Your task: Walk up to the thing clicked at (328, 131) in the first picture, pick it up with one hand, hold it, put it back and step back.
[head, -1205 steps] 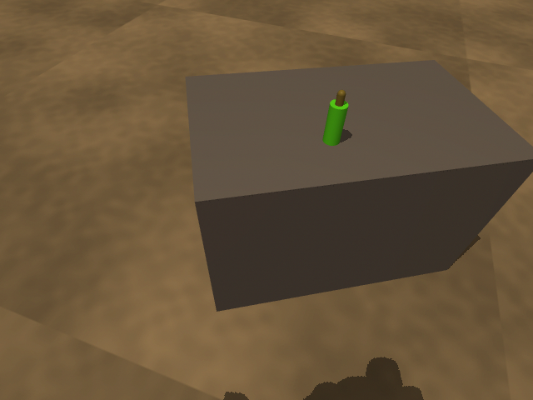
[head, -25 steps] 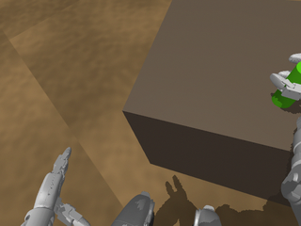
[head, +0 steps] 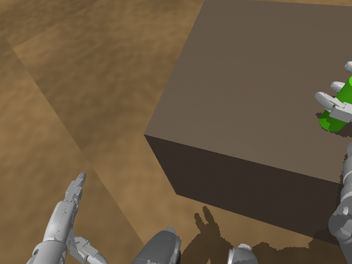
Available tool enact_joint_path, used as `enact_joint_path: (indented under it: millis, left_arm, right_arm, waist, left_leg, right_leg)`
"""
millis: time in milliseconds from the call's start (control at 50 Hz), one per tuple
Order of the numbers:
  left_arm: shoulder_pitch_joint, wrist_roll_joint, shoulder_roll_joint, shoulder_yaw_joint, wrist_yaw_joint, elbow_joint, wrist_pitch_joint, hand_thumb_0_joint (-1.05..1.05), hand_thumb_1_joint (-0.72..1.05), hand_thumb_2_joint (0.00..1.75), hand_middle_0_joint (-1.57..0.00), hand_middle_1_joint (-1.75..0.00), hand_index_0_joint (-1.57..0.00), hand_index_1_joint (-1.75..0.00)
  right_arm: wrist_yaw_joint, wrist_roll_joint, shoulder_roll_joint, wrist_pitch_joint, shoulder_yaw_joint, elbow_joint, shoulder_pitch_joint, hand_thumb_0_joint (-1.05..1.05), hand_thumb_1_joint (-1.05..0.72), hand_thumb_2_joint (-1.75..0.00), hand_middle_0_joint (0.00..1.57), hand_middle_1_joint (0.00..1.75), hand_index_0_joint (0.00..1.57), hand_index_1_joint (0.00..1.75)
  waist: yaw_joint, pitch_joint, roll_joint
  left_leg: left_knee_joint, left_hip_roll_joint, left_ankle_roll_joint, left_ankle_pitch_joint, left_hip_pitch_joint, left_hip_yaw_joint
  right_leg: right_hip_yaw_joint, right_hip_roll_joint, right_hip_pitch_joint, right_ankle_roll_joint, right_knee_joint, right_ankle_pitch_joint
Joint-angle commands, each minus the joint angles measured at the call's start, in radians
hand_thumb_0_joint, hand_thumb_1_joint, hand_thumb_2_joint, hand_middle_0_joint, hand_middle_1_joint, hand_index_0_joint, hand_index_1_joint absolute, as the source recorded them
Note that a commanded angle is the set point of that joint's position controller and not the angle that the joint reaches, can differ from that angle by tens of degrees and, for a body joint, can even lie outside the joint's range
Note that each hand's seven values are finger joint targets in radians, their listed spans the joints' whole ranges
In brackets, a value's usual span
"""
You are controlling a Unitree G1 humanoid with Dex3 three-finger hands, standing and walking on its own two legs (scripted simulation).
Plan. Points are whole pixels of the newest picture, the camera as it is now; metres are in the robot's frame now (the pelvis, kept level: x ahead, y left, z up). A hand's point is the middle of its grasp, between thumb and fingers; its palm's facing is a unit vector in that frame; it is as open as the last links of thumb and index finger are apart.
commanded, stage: withdraw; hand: right
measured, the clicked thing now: (351, 98) +0.52 -0.24 +0.05
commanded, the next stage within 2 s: rise in 0.26 s
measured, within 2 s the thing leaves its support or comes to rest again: rests again in 1.08 s
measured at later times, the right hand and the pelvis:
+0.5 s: hand out of the picture +0.50 -0.32 +0.18, palm faces +0.33 +0.93 -0.16, open 14.4 cm; pelvis +0.02 +0.00 +0.04, yaw -1 degrees
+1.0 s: hand out of the picture +0.38 -0.38 +0.18, palm faces +0.47 +0.79 -0.39, open 17.0 cm; pelvis +0.04 -0.01 +0.07, yaw -1 degrees
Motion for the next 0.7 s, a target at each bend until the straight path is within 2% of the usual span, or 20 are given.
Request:
enact_joint_path:
  millis: [0,40,120,160,180,220,260,320,360,380,400,420,440,480,500,560,580,600,640,680]
  left_arm:
    - [0.056,-0.006,0.158,0.096,0.014,-0.144,-0.046,0.00,-0.52,0.03,-0.06,-0.06,-0.07,-0.05]
    - [0.004,-0.011,0.195,0.122,0.022,-0.197,-0.049,0.00,-0.52,0.03,-0.06,-0.05,-0.06,-0.05]
    - [0.048,-0.024,0.174,0.098,0.022,-0.145,-0.032,0.00,-0.52,0.03,-0.06,-0.05,-0.06,-0.05]
    - [-0.010,-0.031,0.195,0.108,0.030,-0.178,-0.035,0.00,-0.52,0.03,-0.06,-0.05,-0.06,-0.05]
    - [0.027,-0.030,0.195,0.109,0.031,-0.122,-0.030,0.00,-0.52,0.03,-0.06,-0.05,-0.06,-0.04]
    - [0.029,-0.040,0.141,0.053,0.025,-0.059,-0.026,0.00,-0.53,0.03,-0.06,-0.05,-0.06,-0.05]
    - [-0.040,-0.046,0.143,0.050,0.032,-0.092,-0.039,0.00,-0.53,0.02,-0.06,-0.05,-0.06,-0.04]
    - [0.029,-0.054,0.134,0.029,0.031,0.025,-0.038,0.00,-0.53,0.02,-0.06,-0.05,-0.06,-0.04]
    - [-0.035,-0.061,0.141,0.026,0.035,-0.005,-0.054,0.00,-0.57,0.07,-0.08,-0.07,-0.07,-0.08]
    - [-0.062,-0.065,0.151,0.019,0.029,-0.018,-0.029,0.00,-0.54,0.05,-0.08,-0.07,-0.07,-0.07]
    - [-0.014,-0.068,0.147,0.033,0.022,0.025,-0.011,0.00,-0.54,0.04,-0.08,-0.07,-0.07,-0.07]
    - [0.016,-0.070,0.134,0.025,0.011,0.033,-0.001,0.00,-0.54,0.04,-0.07,-0.06,-0.07,-0.06]
    - [0.014,-0.072,0.133,0.025,0.002,0.033,0.006,0.00,-0.53,0.03,-0.07,-0.06,-0.07,-0.06]
    - [0.011,-0.084,0.184,0.075,0.006,0.020,0.014,0.00,-0.55,0.04,-0.07,-0.05,-0.07,-0.06]
    - [0.014,-0.089,0.204,0.083,0.002,0.017,0.025,0.00,-0.52,0.04,-0.07,-0.05,-0.06,-0.05]
    - [-0.009,-0.101,0.221,0.116,-0.001,0.032,0.039,0.00,-0.28,0.09,-0.04,-0.05,-0.04,-0.04]
    - [-0.032,-0.105,0.240,0.135,0.001,0.030,0.041,0.00,-0.36,0.05,-0.06,-0.06,-0.07,-0.05]
    - [-0.028,-0.108,0.240,0.129,0.001,0.029,0.046,0.00,-0.44,0.04,-0.06,-0.06,-0.07,-0.05]
    - [0.004,-0.111,0.155,0.043,-0.009,0.097,0.051,0.00,-0.51,0.04,-0.06,-0.06,-0.07,-0.05]
    - [-0.042,-0.116,0.133,0.022,-0.009,0.081,0.043,0.00,-0.52,0.05,-0.06,-0.06,-0.07,-0.05]
  right_arm:
    - [0.014,0.021,-0.250,-0.057,0.007,-0.169,-0.395,0.00,-0.11,-0.54,0.63,0.59,0.62,0.59]
    - [0.012,0.019,-0.375,-0.066,-0.044,-0.300,-0.483,0.00,-0.10,-0.53,0.61,0.58,0.60,0.58]
    - [0.038,0.030,-0.366,-0.022,-0.035,-0.258,-0.428,0.00,-0.08,-0.49,0.58,0.53,0.57,0.53]
    - [0.044,0.036,-0.441,-0.012,-0.058,-0.361,-0.509,0.00,-0.05,-0.45,0.55,0.50,0.53,0.50]
    - [0.048,0.035,-0.452,0.004,-0.063,-0.312,-0.469,0.00,-0.03,-0.43,0.52,0.47,0.51,0.47]
    - [0.070,0.048,-0.391,0.038,-0.036,-0.237,-0.402,0.00,0.05,-0.37,0.46,0.41,0.45,0.41]
    - [0.082,0.048,-0.438,0.048,-0.040,-0.313,-0.515,0.00,0.10,-0.34,0.40,0.36,0.39,0.36]
    - [0.122,0.057,-0.375,0.105,0.001,-0.169,-0.390,0.00,0.18,-0.25,0.31,0.27,0.30,0.27]
    - [0.140,0.067,-0.397,0.115,0.004,-0.233,-0.476,0.00,0.26,-0.14,0.21,0.16,0.20,0.16]
    - [0.081,-0.040,-0.597,0.162,-0.032,-0.135,-0.377,0.00,0.32,-0.06,0.13,0.08,0.12,0.08]
    - [0.055,-0.026,-0.512,0.181,0.010,-0.169,-0.413,0.00,0.34,-0.06,0.08,0.05,0.07,0.05]
    - [0.046,-0.026,-0.427,0.198,0.054,-0.136,-0.402,0.00,0.35,-0.06,0.08,0.05,0.07,0.05]
    - [0.037,-0.037,-0.423,0.213,0.066,-0.129,-0.391,0.00,0.35,-0.06,0.08,0.05,0.07,0.05]
    - [0.004,-0.055,-0.538,0.235,0.031,-0.201,-0.418,0.00,0.37,-0.06,0.08,0.05,0.07,0.05]
    - [-0.007,-0.065,-0.549,0.257,0.030,-0.116,-0.362,0.00,0.40,-0.05,0.07,0.05,0.07,0.05]
    - [-0.040,-0.078,-0.599,0.273,0.024,-0.200,-0.412,0.00,0.38,-0.07,0.07,0.05,0.06,0.05]
    - [-0.055,-0.080,-0.644,0.271,0.000,-0.255,-0.439,0.00,0.46,-0.06,0.07,0.05,0.06,0.05]
    - [-0.067,-0.083,-0.665,0.275,-0.010,-0.281,-0.452,0.00,0.47,-0.06,0.06,0.05,0.06,0.05]
    - [-0.079,-0.079,-0.600,0.281,0.011,-0.247,-0.382,0.00,0.47,-0.06,0.06,0.05,0.06,0.05]
    - [-0.088,-0.071,-0.550,0.285,0.028,-0.226,-0.314,0.00,0.47,-0.06,0.06,0.05,0.06,0.05]
  waist:
    - [-0.003,-0.476,-0.196]
    - [-0.021,-0.592,-0.232]
    - [-0.044,-0.545,-0.242]
    - [-0.051,-0.614,-0.264]
    - [-0.064,-0.564,-0.261]
    - [-0.076,-0.446,-0.229]
    - [-0.076,-0.526,-0.235]
    - [-0.087,-0.385,-0.183]
    - [-0.084,-0.429,-0.204]
    - [-0.177,-0.417,-0.183]
    - [-0.130,-0.387,-0.181]
    - [-0.115,-0.337,-0.165]
    - [-0.119,-0.340,-0.127]
    - [-0.121,-0.412,-0.095]
    - [-0.116,-0.364,-0.026]
    - [-0.137,-0.373,-0.090]
    - [-0.150,-0.420,-0.118]
    - [-0.160,-0.438,-0.145]
    - [-0.181,-0.365,-0.186]
    - [-0.185,-0.332,-0.181]
  left_leg:
    - [-0.126,-0.034,0.040,0.364,0.201,0.027]
    - [-0.130,-0.029,0.041,0.387,0.243,0.020]
    - [-0.166,-0.032,0.040,0.396,0.284,0.025]
    - [-0.182,-0.029,0.037,0.427,0.322,0.019]
    - [-0.195,-0.028,0.037,0.427,0.332,0.016]
    - [-0.219,-0.027,0.039,0.395,0.332,0.018]
    - [-0.240,-0.023,0.034,0.432,0.386,0.007]
    - [-0.268,-0.024,0.032,0.430,0.378,0.012]
    - [-0.282,-0.022,0.035,0.418,0.382,0.013]
    - [-0.313,-0.014,0.037,0.390,0.429,0.007]
    - [-0.323,-0.020,0.035,0.380,0.409,0.009]
    - [-0.327,-0.020,0.033,0.385,0.400,0.011]
    - [-0.340,-0.017,0.026,0.410,0.427,0.009]
    - [-0.360,-0.007,0.016,0.468,0.491,0.000]
    - [-0.367,-0.008,0.012,0.470,0.508,0.003]
    - [-0.388,-0.008,0.024,0.436,0.484,0.013]
    - [-0.386,-0.010,0.030,0.431,0.499,0.019]
    - [-0.393,-0.010,0.034,0.429,0.504,0.016]
    - [-0.404,-0.016,0.042,0.396,0.490,0.028]
    - [-0.424,-0.015,0.042,0.402,0.497,0.026]
  right_leg:
    - [-0.001,0.026,0.418,-0.020,-0.133,0.386]
    - [-0.001,0.024,0.483,-0.018,-0.137,0.418]
    - [-0.007,0.029,0.513,-0.014,-0.179,0.442]
    - [-0.008,0.025,0.577,-0.015,-0.186,0.481]
    - [-0.015,0.029,0.555,-0.015,-0.198,0.471]
    - [-0.016,0.031,0.499,-0.014,-0.237,0.420]
    - [-0.023,0.030,0.564,-0.018,-0.243,0.441]
    - [-0.025,0.033,0.527,-0.019,-0.283,0.436]
    - [-0.019,0.027,0.594,-0.014,-0.306,0.462]
    - [-0.038,0.040,0.569,-0.006,-0.332,0.433]
    - [-0.039,0.034,0.579,-0.007,-0.347,0.411]
    - [-0.039,0.037,0.562,-0.012,-0.355,0.406]
    - [-0.045,0.040,0.565,-0.018,-0.357,0.407]
    - [-0.056,0.041,0.605,-0.027,-0.363,0.439]
    - [-0.057,0.043,0.566,-0.031,-0.370,0.425]
    - [-0.059,0.041,0.670,-0.017,-0.405,0.455]
    - [-0.053,0.037,0.707,-0.011,-0.417,0.471]
    - [-0.055,0.037,0.734,-0.007,-0.428,0.485]
    - [-0.053,0.032,0.740,0.007,-0.453,0.495]
    - [-0.059,0.031,0.741,0.006,-0.461,0.506]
